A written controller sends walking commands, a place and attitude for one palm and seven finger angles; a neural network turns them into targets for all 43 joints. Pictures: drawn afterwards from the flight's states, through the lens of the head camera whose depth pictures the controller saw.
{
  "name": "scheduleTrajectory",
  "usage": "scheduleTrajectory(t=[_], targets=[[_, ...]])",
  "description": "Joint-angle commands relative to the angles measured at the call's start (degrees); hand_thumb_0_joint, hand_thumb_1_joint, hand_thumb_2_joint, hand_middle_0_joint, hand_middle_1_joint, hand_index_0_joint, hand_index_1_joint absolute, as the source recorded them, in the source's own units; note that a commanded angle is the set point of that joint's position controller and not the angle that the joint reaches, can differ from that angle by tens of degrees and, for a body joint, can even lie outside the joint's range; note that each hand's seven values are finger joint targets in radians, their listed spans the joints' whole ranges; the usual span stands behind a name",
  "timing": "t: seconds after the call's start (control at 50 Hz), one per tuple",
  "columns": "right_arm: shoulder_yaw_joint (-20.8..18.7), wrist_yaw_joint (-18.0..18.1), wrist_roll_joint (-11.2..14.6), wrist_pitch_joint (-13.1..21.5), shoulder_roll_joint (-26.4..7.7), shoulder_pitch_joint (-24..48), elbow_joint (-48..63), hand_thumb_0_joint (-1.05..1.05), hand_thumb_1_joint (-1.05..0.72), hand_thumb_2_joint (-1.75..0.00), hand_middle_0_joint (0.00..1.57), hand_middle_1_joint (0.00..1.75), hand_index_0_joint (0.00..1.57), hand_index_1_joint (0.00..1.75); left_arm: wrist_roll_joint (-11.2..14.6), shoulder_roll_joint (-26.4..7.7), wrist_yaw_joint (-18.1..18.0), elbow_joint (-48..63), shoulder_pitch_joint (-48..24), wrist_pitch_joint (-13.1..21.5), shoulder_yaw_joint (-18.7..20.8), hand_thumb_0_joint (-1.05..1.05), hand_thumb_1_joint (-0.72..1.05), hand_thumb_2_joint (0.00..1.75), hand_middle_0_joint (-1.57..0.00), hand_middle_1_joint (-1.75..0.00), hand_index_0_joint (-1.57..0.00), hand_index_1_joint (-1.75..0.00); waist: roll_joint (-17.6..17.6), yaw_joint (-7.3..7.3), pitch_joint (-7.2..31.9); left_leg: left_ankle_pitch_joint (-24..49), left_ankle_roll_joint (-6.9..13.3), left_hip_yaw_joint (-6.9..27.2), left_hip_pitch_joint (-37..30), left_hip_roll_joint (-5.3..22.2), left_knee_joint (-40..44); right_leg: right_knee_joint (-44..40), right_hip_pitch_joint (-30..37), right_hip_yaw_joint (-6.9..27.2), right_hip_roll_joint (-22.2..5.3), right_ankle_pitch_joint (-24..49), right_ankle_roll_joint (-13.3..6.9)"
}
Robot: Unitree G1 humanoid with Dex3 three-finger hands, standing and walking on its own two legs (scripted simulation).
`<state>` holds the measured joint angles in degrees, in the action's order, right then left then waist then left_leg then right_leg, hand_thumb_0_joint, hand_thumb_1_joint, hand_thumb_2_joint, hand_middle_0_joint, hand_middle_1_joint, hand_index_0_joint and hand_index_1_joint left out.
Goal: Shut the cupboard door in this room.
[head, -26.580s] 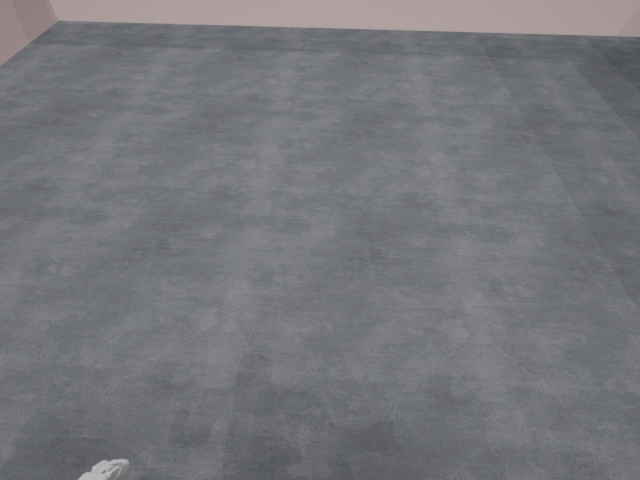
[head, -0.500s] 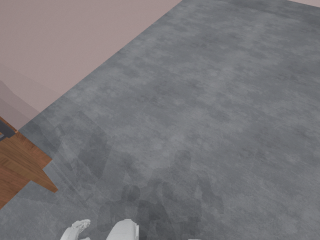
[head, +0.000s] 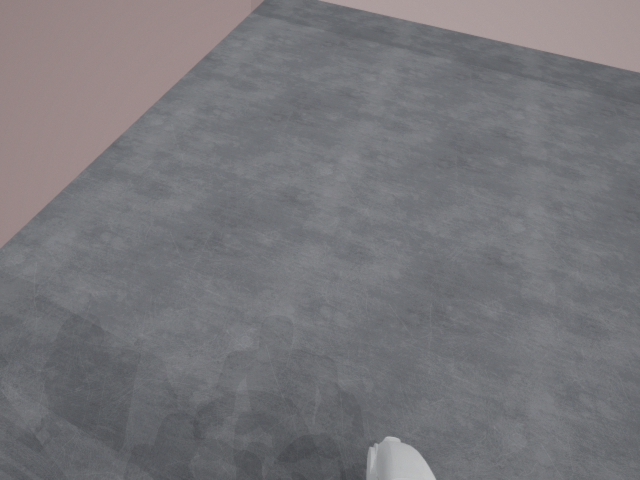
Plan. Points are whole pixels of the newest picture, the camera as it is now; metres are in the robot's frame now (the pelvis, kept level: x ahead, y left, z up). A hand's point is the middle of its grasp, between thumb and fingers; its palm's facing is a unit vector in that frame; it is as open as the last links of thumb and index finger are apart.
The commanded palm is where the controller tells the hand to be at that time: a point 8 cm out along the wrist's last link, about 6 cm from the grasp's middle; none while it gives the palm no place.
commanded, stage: walk around to get in front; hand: left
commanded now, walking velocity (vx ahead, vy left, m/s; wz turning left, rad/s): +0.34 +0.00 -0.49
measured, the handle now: out of the picture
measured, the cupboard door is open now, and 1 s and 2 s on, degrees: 82 82 82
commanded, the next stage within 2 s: none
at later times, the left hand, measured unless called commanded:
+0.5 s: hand (252, 366) +0.30 +0.12 -0.17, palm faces -0.17 -0.96 -0.23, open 7.3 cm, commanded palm none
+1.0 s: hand (288, 247) +0.55 +0.09 -0.17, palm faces -0.27 -0.95 -0.16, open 7.4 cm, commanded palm none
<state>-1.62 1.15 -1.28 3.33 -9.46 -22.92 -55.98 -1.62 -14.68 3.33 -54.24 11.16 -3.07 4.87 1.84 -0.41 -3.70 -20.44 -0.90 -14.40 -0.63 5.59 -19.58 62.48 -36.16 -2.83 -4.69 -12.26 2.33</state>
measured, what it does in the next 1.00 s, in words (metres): walks ahead, turning right: right foot, then left foot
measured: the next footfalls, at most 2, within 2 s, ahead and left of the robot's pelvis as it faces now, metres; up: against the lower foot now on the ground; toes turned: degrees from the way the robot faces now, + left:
right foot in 0.18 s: +0.22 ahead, -0.14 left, +0.00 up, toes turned -14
left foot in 0.68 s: +0.45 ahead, +0.04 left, +0.00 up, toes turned -4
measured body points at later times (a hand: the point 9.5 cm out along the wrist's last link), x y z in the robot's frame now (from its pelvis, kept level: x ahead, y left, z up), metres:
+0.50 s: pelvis +0.21 -0.06 +0.00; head +0.24 -0.07 +0.45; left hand +0.31 +0.17 -0.15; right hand +0.26 -0.31 -0.15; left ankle +0.33 +0.08 -0.68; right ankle +0.18 -0.13 -0.74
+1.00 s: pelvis +0.44 -0.07 +0.00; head +0.47 -0.07 +0.45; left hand +0.56 +0.14 -0.16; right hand +0.33 -0.28 -0.15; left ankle +0.41 +0.05 -0.74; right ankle +0.47 -0.24 -0.68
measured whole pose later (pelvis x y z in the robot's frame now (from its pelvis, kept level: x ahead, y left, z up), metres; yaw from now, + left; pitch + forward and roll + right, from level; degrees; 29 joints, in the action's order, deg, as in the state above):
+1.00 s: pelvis +0.44 -0.07 +0.00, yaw -18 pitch +1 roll +0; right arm -3.4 0.9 -1.3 4.1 -9.2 -21.7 -62.7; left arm -1.5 -10.7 1.6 -59.7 10.9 -0.1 3.6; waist 1.8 0.0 -2.9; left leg -16.6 0.3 -13.4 2.7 2.8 -19.2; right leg 54.0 -33.7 -3.1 -7.7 -10.7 1.2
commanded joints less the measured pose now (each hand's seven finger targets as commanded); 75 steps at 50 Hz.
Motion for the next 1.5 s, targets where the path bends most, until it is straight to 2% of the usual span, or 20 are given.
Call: scheduleTrajectory(t=[0.0, 0.08, 0.12, 0.14, 0.16, 0.18, 0.24, 0.3, 0.56, 0.62, 0.68, 0.84, 1.04, 1.1, 1.12, 1.14, 1.16, 1.2, 1.28, 1.48], targets=[[-2.64, 0.46, -0.58, 0.96, -8.82, -6.98, -0.36, 0.00, -0.90, -0.90, 0.20, 0.30, 0.20, 0.30, 0.05, 0.97, 0.47, 8.02, -14.15, 2.47, -1.08, 0.00, 0.90, 0.90, -0.20, -0.30, -0.20, -0.30, -10.80, 4.71, -4.58, 31.06, 5.79, 4.51, -5.16, 13.59, 5.18, -12.79, -7.00, -4.47, 0.17, -0.79, -0.96], [-3.17, 0.29, -0.26, 0.88, -10.50, -6.21, -1.65, 0.00, -0.90, -0.90, 0.20, 0.30, 0.20, 0.30, 0.09, 0.42, -0.08, 6.51, -10.06, 3.63, -1.16, 0.00, 0.90, 0.90, -0.20, -0.30, -0.20, -0.30, -13.01, 1.76, -0.58, 58.33, 4.64, -0.88, -6.61, 13.78, -4.30, -24.30, 6.34, -8.93, 5.50, -3.43, -5.19], [-3.52, 0.11, 0.40, 0.76, -12.06, -3.04, -0.95, 0.00, -0.90, -0.90, 0.20, 0.30, 0.20, 0.30, -0.15, -2.66, -0.87, 1.95, 4.13, 4.55, -0.08, 0.00, 0.90, 0.90, -0.20, -0.30, -0.20, -0.30, -11.62, -5.38, 6.87, 60.97, 2.05, -3.02, -1.43, 12.07, -21.16, -31.90, 26.42, -9.91, 8.04, 1.92, -7.11], [-3.11, -0.61, 1.21, 0.80, -10.43, -2.34, -0.08, 0.00, -0.90, -0.90, 0.20, 0.30, 0.20, 0.30, -0.43, -7.87, -1.51, -0.92, 12.61, 5.26, 1.17, 0.00, 0.90, 0.90, -0.20, -0.30, -0.20, -0.30, -5.01, -9.32, 12.79, 44.36, 0.28, -2.26, 14.56, 10.45, -34.71, -32.45, 47.06, -2.39, 1.56, 6.97, -9.66], [-2.17, -0.53, 2.04, 0.96, -5.78, -2.33, 1.94, 0.00, -0.90, -0.90, 0.20, 0.30, 0.20, 0.30, 0.17, -14.02, -2.47, -2.82, 19.13, 5.70, 2.46, 0.00, 0.90, 0.90, -0.20, -0.30, -0.20, -0.30, 7.92, -10.34, 19.67, -10.18, -2.55, 0.41, 33.44, 0.34, -54.51, -33.93, 61.23, 25.22, -17.21, 17.35, -17.35], [-2.02, -0.24, 2.26, 0.70, -6.65, 1.68, 3.73, 0.00, -0.90, -0.90, 0.20, 0.30, 0.20, 0.30, 1.69, -16.60, -2.92, -2.88, 17.76, 5.30, 3.04, 0.00, 0.90, 0.90, -0.20, -0.30, -0.20, -0.30, 8.10, -9.40, 21.42, -13.34, -1.55, 9.40, 37.10, -0.14, -63.31, -39.90, 57.42, 32.45, -21.58, 20.44, -20.11], [-2.41, -0.55, 0.34, -0.26, -6.61, 6.41, 2.57, 0.00, -0.90, -0.90, 0.20, 0.30, 0.20, 0.30, 1.50, -8.56, -3.64, 0.30, 5.23, 5.72, 0.66, 0.00, 0.90, 0.90, -0.20, -0.30, -0.20, -0.30, -3.20, -3.29, 5.27, -0.18, -1.18, 14.40, 37.11, 5.30, -59.91, -43.42, 33.22, 20.21, -14.70, 11.24, -15.15], [-2.01, -0.87, -0.28, -2.08, -4.17, 0.11, 0.11, 0.00, -0.90, -0.90, 0.20, 0.30, 0.20, 0.30, 0.53, -5.90, -3.90, 0.43, 0.31, 6.69, -0.21, 0.00, 0.90, 0.90, -0.20, -0.30, -0.20, -0.30, 0.99, 1.95, 4.57, 1.78, -2.27, 12.61, 30.13, 5.21, -50.41, -46.31, 22.39, 11.44, -9.80, 10.23, -12.86], [-1.79, -3.07, -0.10, -0.38, -4.37, 19.56, 6.06, 0.00, -0.90, -0.90, 0.20, 0.30, 0.20, 0.30, 0.56, -5.70, -3.72, -4.17, 8.31, 7.77, -0.59, 0.00, 0.90, 0.90, -0.20, -0.30, -0.20, -0.30, 3.62, -2.20, -0.21, 8.35, -1.44, 9.28, 30.02, 0.93, -18.55, -47.29, 32.07, 10.96, -8.71, 13.08, -12.22], [-2.50, -2.11, -0.54, 0.61, -6.84, 10.06, 2.69, 0.00, -0.90, -0.90, 0.20, 0.30, 0.20, 0.30, 0.84, -5.33, -3.90, -4.93, 7.49, 7.65, -0.52, 0.00, 0.90, 0.90, -0.20, -0.30, -0.20, -0.30, -1.07, 2.96, 4.27, 10.86, 0.17, 7.61, 11.76, -1.70, -8.38, -33.06, 29.35, 7.49, -5.74, 24.49, -9.46], [-4.48, -0.85, -0.77, 0.35, -16.37, -6.19, -2.41, 0.00, -0.90, -0.90, 0.20, 0.30, 0.20, 0.30, 1.08, -1.65, -3.39, -3.27, 8.03, 7.75, -1.50, 0.00, 0.90, 0.90, -0.20, -0.30, -0.20, -0.30, -18.74, 7.47, 14.98, 11.07, 11.18, 38.55, -12.75, 23.19, 2.78, 7.27, 1.67, 2.98, 4.74, -20.30, -4.41], [-2.63, -0.20, -0.08, 1.98, -5.84, 2.76, -2.19, 0.00, -0.90, -0.90, 0.20, 0.30, 0.20, 0.30, -0.22, 2.93, -1.92, -4.07, 5.09, 4.12, -0.93, 0.00, 0.90, 0.90, -0.20, -0.30, -0.20, -0.30, -7.39, -0.02, 0.18, 13.75, 7.82, 13.24, 9.21, 12.59, 9.72, 3.75, 1.19, 2.17, -2.93, -1.25, -1.61], [-3.08, -0.25, -0.45, 1.21, -7.58, -3.34, -6.61, 0.00, -0.90, -0.90, 0.20, 0.30, 0.20, 0.30, 0.08, 2.88, -1.37, -0.22, -6.94, 5.00, -1.49, 0.00, 0.90, 0.90, -0.20, -0.30, -0.20, -0.30, -9.37, 2.06, -1.73, 30.04, 6.62, 6.37, 2.39, 12.74, 3.83, -25.65, 8.56, -5.08, -0.04, 0.84, -3.04], [-2.95, -0.54, 0.21, 0.95, -7.95, -1.78, -6.90, 0.00, -0.90, -0.90, 0.20, 0.30, 0.20, 0.30, -0.28, -1.77, -2.06, -5.81, 10.33, 6.33, -0.27, 0.00, 0.90, 0.90, -0.20, -0.30, -0.20, -0.30, -4.29, -6.54, 7.40, 39.34, 2.97, 2.52, 8.51, 8.68, -18.38, -33.89, 34.76, -6.18, 2.96, 4.48, -5.65], [-2.28, -1.14, 0.89, 1.13, -4.78, -2.20, -5.99, 0.00, -0.90, -0.90, 0.20, 0.30, 0.20, 0.30, -0.55, -7.81, -2.94, -8.47, 18.70, 7.01, 1.38, 0.00, 0.90, 0.90, -0.20, -0.30, -0.20, -0.30, 7.53, -9.62, 13.40, 19.80, 0.83, 0.06, 22.65, 4.02, -35.22, -35.96, 49.03, 8.88, -10.41, 3.95, -9.19], [-1.75, -0.98, 1.24, 0.90, -2.66, -0.84, -3.39, 0.00, -0.90, -0.90, 0.20, 0.30, 0.20, 0.30, 0.55, -12.38, -3.34, -9.52, 22.36, 6.98, 2.08, 0.00, 0.90, 0.90, -0.20, -0.30, -0.20, -0.30, 13.55, -8.54, 14.92, -13.12, -0.48, 5.04, 35.15, -3.03, -51.30, -41.46, 53.74, 28.88, -22.19, 12.44, -15.23], [-2.08, -0.86, 1.50, 0.41, -3.88, 1.93, -3.48, 0.00, -0.90, -0.90, 0.20, 0.30, 0.20, 0.30, 1.06, -12.61, -3.54, -8.69, 17.90, 6.85, 2.35, 0.00, 0.90, 0.90, -0.20, -0.30, -0.20, -0.30, 11.41, -7.96, 14.44, -11.31, 0.52, 12.56, 36.84, -0.19, -58.24, -44.31, 48.06, 29.14, -23.00, 5.88, -15.57], [-2.64, -1.11, 0.60, -0.03, -3.60, 5.87, -3.32, 0.00, -0.90, -0.90, 0.20, 0.30, 0.20, 0.30, 1.16, -6.32, -3.85, -5.61, 7.48, 6.56, 0.73, 0.00, 0.90, 0.90, -0.20, -0.30, -0.20, -0.30, 0.19, -3.94, 3.49, -0.74, 0.98, 14.73, 38.17, 4.47, -57.53, -47.32, 33.24, 19.64, -18.69, -5.82, -12.48], [-2.27, -1.61, -0.19, -2.04, -1.07, 0.85, -5.13, 0.00, -0.90, -0.90, 0.20, 0.30, 0.20, 0.30, 0.40, -1.10, -4.01, -5.20, 4.02, 7.75, -1.09, 0.00, 0.90, 0.90, -0.20, -0.30, -0.20, -0.30, 5.17, 1.20, 1.21, 4.83, -1.19, 11.74, 31.93, 4.89, -47.09, -50.69, 22.07, 5.02, -12.53, 1.21, -9.53], [-1.91, -3.64, -0.15, -1.10, -2.54, 16.58, 1.80, 0.00, -0.90, -0.90, 0.20, 0.30, 0.20, 0.30, 0.35, -3.70, -3.92, -7.41, 8.29, 8.50, -1.02, 0.00, 0.90, 0.90, -0.20, -0.30, -0.20, -0.30, 3.92, -1.15, -2.54, 10.42, -0.55, 7.96, 31.94, 2.59, -20.25, -51.20, 31.64, 0.65, -12.20, 7.71, -9.92]])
